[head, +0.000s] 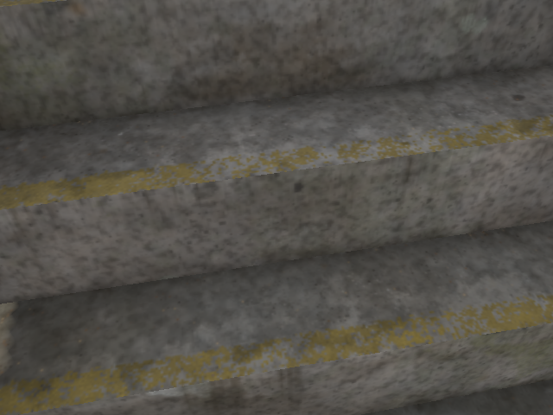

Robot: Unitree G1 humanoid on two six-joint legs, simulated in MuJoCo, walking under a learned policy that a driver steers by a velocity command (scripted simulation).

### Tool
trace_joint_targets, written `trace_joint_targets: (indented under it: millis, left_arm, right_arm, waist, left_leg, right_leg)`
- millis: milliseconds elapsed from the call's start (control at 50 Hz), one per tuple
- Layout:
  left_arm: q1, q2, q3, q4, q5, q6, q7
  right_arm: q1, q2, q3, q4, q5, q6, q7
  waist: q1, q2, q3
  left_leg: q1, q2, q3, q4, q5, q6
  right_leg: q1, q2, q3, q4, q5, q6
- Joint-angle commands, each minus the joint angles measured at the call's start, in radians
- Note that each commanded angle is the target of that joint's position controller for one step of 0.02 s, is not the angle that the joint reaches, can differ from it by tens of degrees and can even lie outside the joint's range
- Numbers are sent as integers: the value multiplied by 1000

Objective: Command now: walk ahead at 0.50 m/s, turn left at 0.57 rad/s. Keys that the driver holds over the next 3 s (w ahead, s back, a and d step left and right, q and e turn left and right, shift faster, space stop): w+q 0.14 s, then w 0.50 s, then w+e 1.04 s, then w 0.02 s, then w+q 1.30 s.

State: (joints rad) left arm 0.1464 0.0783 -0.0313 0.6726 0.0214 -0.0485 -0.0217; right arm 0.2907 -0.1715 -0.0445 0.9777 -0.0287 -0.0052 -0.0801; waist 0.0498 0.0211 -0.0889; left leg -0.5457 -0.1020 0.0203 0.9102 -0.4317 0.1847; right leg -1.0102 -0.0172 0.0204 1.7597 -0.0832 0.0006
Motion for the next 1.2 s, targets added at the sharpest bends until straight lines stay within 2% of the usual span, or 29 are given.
trace_joint_targets:
  millis: [20, 60, 80, 120, 140, 160, 180, 200, 220, 300, 400, 480, 520, 540, 560, 580, 600, 620, 640, 660, 700, 740, 780, 880, 900, 980, 1060, 1140, 1200]
  left_arm:
    - [122, 78, 17, 14, -26, 10, -14]
    - [108, 77, 10, 15, -69, 20, -21]
    - [140, 86, 26, 37, -96, 40, -1]
    - [346, 119, 39, 87, -75, 12, 13]
    - [355, 119, 49, 116, -27, -11, 17]
    - [412, 220, 85, 140, 26, -22, 21]
    - [358, 187, 94, 145, 28, -28, 20]
    - [247, 130, 85, 126, 35, -37, 22]
    - [268, 174, 96, 148, 36, -49, 39]
    - [372, 92, 86, 242, 19, -105, 48]
    - [418, 140, 93, 287, -5, -151, 40]
    - [453, 155, 116, 354, -12, -146, 52]
    - [455, 130, 113, 366, -17, -111, 73]
    - [362, 165, 104, 319, -57, -98, 75]
    - [400, 192, 96, 318, -75, -101, 68]
    - [379, 334, 132, 318, -84, -137, 40]
    - [472, 298, 131, 291, -84, -155, 5]
    - [410, 366, 143, 272, -109, -193, -43]
    - [242, 252, 144, 237, -55, -188, -53]
    - [148, 128, 121, 150, 23, -180, -29]
    - [25, 0, 87, 54, 33, -127, -9]
    - [85, -85, 39, 43, 21, -79, 4]
    - [115, -89, 28, 56, -5, -39, 15]
    - [31, 49, 80, 8, 2, 42, 53]
    - [-27, 23, 74, -11, 19, 52, 54]
    - [-151, -9, 54, -80, -30, 50, 58]
    - [-218, 10, 62, -102, -4, 71, 5]
    - [-363, -55, 39, -210, 23, 110, -1]
    - [-434, -54, -1, -254, -26, 135, -18]
  right_arm:
    - [-185, -144, -36, -173, 27, -33, -20]
    - [-58, -156, -52, -181, 26, -7, -35]
    - [-79, -143, -48, -201, 18, -8, -40]
    - [-95, -112, -41, -210, -14, -36, -16]
    - [-99, -13, -26, -238, 1, -52, 5]
    - [-106, 8, -20, -301, 52, -76, 44]
    - [-96, -9, -25, -280, 30, -100, 51]
    - [-162, -10, -26, -314, 7, -107, 38]
    - [-273, 25, -2, -381, -32, -100, 38]
    - [-278, 70, 37, -390, -16, -91, 65]
    - [-412, 64, 42, -454, -13, -58, 27]
    - [-589, 75, 58, -567, 4, -47, 15]
    - [-715, 105, 87, -652, 52, -38, 14]
    - [-576, 137, 120, -596, 95, -26, 12]
    - [-438, 91, 84, -456, 139, -17, 13]
    - [-117, 63, 60, -394, 122, -6, -6]
    - [-58, -64, 26, -332, 91, -31, 10]
    - [170, -151, -13, -317, 8, -8, -1]
    - [127, -221, -48, -261, -10, 19, -7]
    - [16, -204, -58, -281, -1, 20, 19]
    - [-132, -111, -36, -154, 9, -2, 16]
    - [-159, 53, 10, -34, -13, -42, 43]
    - [-88, 95, 27, 16, -9, -79, 52]
    - [-10, -71, -11, 15, 6, -159, 44]
    - [29, -74, -11, 27, 5, -170, 44]
    - [163, -94, -15, 30, 8, -191, 49]
    - [208, -92, -10, -6, -5, -176, 21]
    - [349, -117, -32, 9, 1, -148, -7]
    - [352, -95, -21, 26, 45, -124, -11]
  waist:
    - [77, 28, 83]
    - [-5, 53, 50]
    - [-2, 162, -28]
    - [87, 110, -24]
    - [66, -48, 10]
    - [31, -345, 0]
    - [2, -244, 2]
    - [-27, -116, 21]
    - [-33, -47, 31]
    - [-26, 89, 108]
    - [-29, -38, 211]
    - [8, -149, 182]
    - [33, -170, 200]
    - [-19, -141, 106]
    - [-3, -73, -101]
    - [-158, -245, -288]
    - [-78, -137, -503]
    - [-241, 49, -643]
    - [-241, 313, -573]
    - [-218, 139, -478]
    - [-70, -5, -33]
    - [44, 4, 85]
    - [55, 13, 149]
    - [59, 22, 122]
    - [44, 26, 145]
    - [-3, -27, 223]
    - [-32, 10, 152]
    - [-89, 76, 143]
    - [-125, 154, 165]
  left_leg:
    - [-246, 152, -321, -429, -335, 127]
    - [-158, 131, -247, -512, -309, 107]
    - [-126, 213, -386, -524, -338, 142]
    - [-38, 163, -357, -273, -304, 117]
    - [-94, 101, -250, 85, 22, 67]
    - [-461, -6, -64, 390, 55, -20]
    - [-544, 23, -107, 753, 116, -62]
    - [-568, 29, -191, 1012, 246, -85]
    - [-621, 45, -188, 1186, 272, -100]
    - [-717, 44, -221, 1327, 387, -28]
    - [-851, 128, -106, 1278, 181, -42]
    - [-966, 272, -23, 1169, -57, -28]
    - [-790, 281, 64, 850, -101, -19]
    - [-275, 182, 171, 429, -266, -1]
    - [52, 29, 338, 474, -184, -32]
    - [192, 6, 236, 386, -127, -24]
    - [568, 64, -35, 316, -141, 65]
    - [631, 187, -442, -56, -311, 68]
    - [615, 317, -809, -353, -482, 117]
    - [536, 387, -800, -390, -469, 61]
    - [132, 387, -497, -275, -405, -24]
    - [-39, 343, -311, -265, -235, -43]
    - [-44, 364, -198, -374, -109, -64]
    - [95, 474, -133, -624, -74, -21]
    - [201, 481, -125, -661, -65, -12]
    - [356, 474, -1, -736, -97, -57]
    - [463, 438, 121, -782, -24, -42]
    - [750, 490, 124, -838, 9, -33]
    - [728, 443, 261, -1027, 457, 21]
  right_leg:
    - [302, -12, -61, -388, -71, -18]
    - [519, 62, -256, -883, -381, -38]
    - [673, 18, -183, -894, -368, -73]
    - [819, 37, -141, -1268, -284, -102]
    - [878, -51, 56, -1351, -354, -68]
    - [1070, -270, 567, -1545, -583, -164]
    - [1027, -367, 772, -1657, -756, -203]
    - [960, -320, 683, -1609, -623, -203]
    - [931, -308, 487, -1547, -559, -212]
    - [882, -228, 202, -1442, -306, -190]
    - [861, -259, 100, -1599, -191, -213]
    - [997, -228, 50, -1670, -144, -177]
    - [931, -191, -33, -1831, 158, -214]
    - [703, -153, -129, -1870, 604, -266]
    - [732, -149, -110, -1655, 1329, -312]
    - [879, -246, -83, -1376, 1894, -290]
    - [661, -207, 50, -1084, 1770, -231]
    - [642, -117, 58, -814, 1243, -210]
    - [380, 144, 164, -301, 282, -141]
    - [164, 194, 353, 200, 149, -94]
    - [-48, 133, 162, 306, 298, -126]
    - [-101, 132, 154, 433, 250, -148]
    - [-206, 125, 158, 433, 183, -129]
    - [-284, 97, 121, 570, 66, -107]
    - [-403, 84, 127, 633, 4, -123]
    - [-581, 65, 87, 673, -137, -135]
    - [-507, 24, 22, 462, -111, -131]
    - [-673, -54, -32, 359, -261, -138]
    - [-345, -120, -251, -92, -436, -192]
